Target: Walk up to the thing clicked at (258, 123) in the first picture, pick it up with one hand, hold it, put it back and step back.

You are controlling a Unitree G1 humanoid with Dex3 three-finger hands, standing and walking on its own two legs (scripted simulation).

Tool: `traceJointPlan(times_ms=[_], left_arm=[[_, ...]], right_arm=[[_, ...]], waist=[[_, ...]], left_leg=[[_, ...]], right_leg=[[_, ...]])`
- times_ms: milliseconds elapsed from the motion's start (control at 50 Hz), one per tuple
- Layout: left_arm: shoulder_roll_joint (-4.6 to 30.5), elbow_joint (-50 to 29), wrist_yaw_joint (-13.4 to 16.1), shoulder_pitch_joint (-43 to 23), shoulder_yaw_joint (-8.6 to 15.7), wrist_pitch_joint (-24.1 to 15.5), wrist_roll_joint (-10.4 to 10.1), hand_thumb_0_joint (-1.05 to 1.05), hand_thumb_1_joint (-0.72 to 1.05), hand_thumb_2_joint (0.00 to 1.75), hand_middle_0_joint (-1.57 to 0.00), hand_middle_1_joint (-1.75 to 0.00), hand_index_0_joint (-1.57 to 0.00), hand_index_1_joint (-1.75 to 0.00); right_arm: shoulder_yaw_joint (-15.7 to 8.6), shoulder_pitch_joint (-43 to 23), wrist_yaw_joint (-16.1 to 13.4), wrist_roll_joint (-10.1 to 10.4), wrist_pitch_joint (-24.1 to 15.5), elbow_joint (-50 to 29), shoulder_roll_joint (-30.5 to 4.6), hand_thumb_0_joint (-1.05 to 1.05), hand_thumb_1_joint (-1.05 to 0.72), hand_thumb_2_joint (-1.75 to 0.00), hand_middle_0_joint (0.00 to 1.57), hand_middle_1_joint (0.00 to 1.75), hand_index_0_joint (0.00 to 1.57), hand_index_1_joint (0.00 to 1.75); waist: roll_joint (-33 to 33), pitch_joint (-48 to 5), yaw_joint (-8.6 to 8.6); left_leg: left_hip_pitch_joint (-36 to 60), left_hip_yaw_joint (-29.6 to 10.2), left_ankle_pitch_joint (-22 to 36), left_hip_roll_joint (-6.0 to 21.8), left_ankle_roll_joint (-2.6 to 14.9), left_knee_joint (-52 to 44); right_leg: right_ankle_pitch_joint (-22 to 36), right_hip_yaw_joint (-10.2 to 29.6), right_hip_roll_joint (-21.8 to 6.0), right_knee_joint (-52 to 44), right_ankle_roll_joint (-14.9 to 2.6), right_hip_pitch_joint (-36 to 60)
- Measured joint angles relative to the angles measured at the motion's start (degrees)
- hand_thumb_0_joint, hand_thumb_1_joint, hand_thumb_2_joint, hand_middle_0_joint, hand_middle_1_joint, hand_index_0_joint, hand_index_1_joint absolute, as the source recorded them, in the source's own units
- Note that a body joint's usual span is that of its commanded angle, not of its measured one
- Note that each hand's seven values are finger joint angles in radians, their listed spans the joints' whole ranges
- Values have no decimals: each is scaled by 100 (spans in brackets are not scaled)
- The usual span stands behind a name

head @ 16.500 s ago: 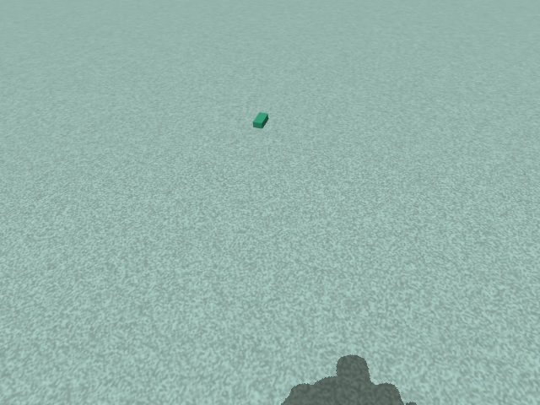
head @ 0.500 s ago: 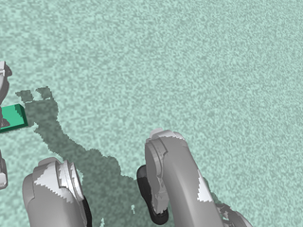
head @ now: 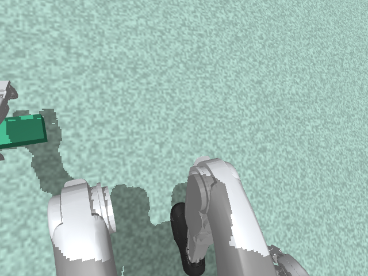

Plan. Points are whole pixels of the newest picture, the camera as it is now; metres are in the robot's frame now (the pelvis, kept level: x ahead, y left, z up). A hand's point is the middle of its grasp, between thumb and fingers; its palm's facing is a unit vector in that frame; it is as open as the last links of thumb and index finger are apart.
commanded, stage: rest palm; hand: left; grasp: from above
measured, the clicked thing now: (14, 132) +0.46 +0.32 -0.29
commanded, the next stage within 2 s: close in 1.32 s
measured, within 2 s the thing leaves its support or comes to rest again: neither
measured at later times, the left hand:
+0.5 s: hand (9, 129) +0.45 +0.32 -0.24, palm faces -0.46 -0.14 -0.87, open 14.2 cm
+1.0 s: hand (13, 136) +0.44 +0.31 -0.26, palm faces -0.43 -0.11 -0.90, open 14.2 cm
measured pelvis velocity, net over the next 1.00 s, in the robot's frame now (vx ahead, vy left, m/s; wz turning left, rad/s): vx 0.00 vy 0.00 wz -0.07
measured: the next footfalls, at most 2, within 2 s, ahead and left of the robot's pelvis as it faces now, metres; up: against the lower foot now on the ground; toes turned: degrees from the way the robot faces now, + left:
none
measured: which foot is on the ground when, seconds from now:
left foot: down 0.00-1.00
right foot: down 0.00-1.00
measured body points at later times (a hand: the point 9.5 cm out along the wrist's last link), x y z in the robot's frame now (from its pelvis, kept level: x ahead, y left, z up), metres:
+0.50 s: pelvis +0.00 +0.00 -0.02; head +0.27 +0.09 +0.33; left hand +0.47 +0.32 -0.19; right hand +0.02 -0.26 -0.09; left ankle +0.07 +0.12 -0.28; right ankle +0.10 -0.12 -0.28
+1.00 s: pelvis +0.00 +0.00 -0.02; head +0.25 +0.13 +0.33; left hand +0.45 +0.32 -0.20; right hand +0.07 -0.26 -0.07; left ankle +0.07 +0.12 -0.28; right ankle +0.10 -0.12 -0.28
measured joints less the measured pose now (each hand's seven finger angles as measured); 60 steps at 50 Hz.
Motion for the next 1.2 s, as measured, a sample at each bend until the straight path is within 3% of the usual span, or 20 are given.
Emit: traceJointPlan(times_ms=[140, 260, 380, 500, 620, 800, 940, 1060, 1200], left_arm=[[103, 1059, 854, -272, 126, 272, 549, 0, -55, 102, -8, -100, -8, -100], [312, 1488, 1192, -512, 288, 566, 548, 0, -55, 103, -9, -98, -7, -99], [614, 1635, 1119, -539, 615, 755, 300, 0, -54, 102, -8, -99, -7, -99], [764, 1495, 903, -335, 796, 695, 38, 0, -53, 101, -8, -99, -7, -100], [855, 1290, 814, -125, 815, 439, -29, 0, -54, 101, -8, -98, -7, -99], [850, 1433, 1119, -76, 507, 210, 176, 0, -55, 103, -9, -95, -7, -97], [742, 1643, 1470, -184, 236, 325, 332, 0, -55, 103, -9, -95, -7, -97], [677, 1751, 1647, -285, 150, 557, 274, 0, -54, 102, -10, -96, -8, -97], [777, 1838, 1574, -371, 335, 743, 68, 0, -53, 101, -10, -96, -8, -98]], right_arm=[[111, -195, 137, -146, -157, -78, -11, 0, -90, -89, 20, 29, 20, 30], [282, -131, 254, -263, -411, -105, -47, 0, -90, -89, 20, 29, 20, 30], [428, 35, 299, -348, -584, -107, -74, 0, -90, -89, 20, 29, 20, 30], [591, 141, 296, -410, -582, -76, -112, 1, -90, -89, 20, 29, 20, 30], [682, 124, 286, -469, -533, -103, -123, 1, -90, -89, 20, 30, 20, 30], [731, -115, 342, -578, -611, -127, -143, 1, -90, -89, 20, 30, 20, 30], [753, -318, 456, -625, -825, -168, -204, 0, -90, -89, 20, 29, 20, 30], [783, -422, 570, -613, -1015, -170, -244, 0, -90, -90, 20, 29, 20, 30], [835, -411, 636, -571, -1143, -197, -297, 0, -91, -90, 20, 29, 20, 30]], waist=[[-49, -21, -325], [-88, 228, -510], [-119, 472, -674], [-114, 645, -698], [-173, 725, -641], [-328, 642, -571], [-364, 594, -569], [-388, 625, -592], [-409, 762, -662]], left_leg=[[-65, -14, 30, 19, 46, 79], [-194, -7, 123, 58, 55, 178], [-224, -75, 66, 104, 11, 303], [-171, -177, -52, 126, -31, 369], [-92, -275, -130, 117, -62, 408], [10, -359, -183, 110, -47, 505], [-7, -370, -149, 106, 5, 544], [-37, -381, -116, 110, 16, 532], [-45, -392, -108, 113, 7, 523]], right_leg=[[54, -9, 32, 41, 36, -51], [185, 13, 78, 142, 86, -225], [217, -31, 135, 243, 76, -324], [167, -111, 169, 258, 54, -294], [117, -192, 177, 239, 43, -190], [91, -256, 199, 255, 77, -37], [116, -267, 212, 246, 115, 1], [158, -276, 222, 217, 130, -21], [174, -282, 227, 209, 135, -39]])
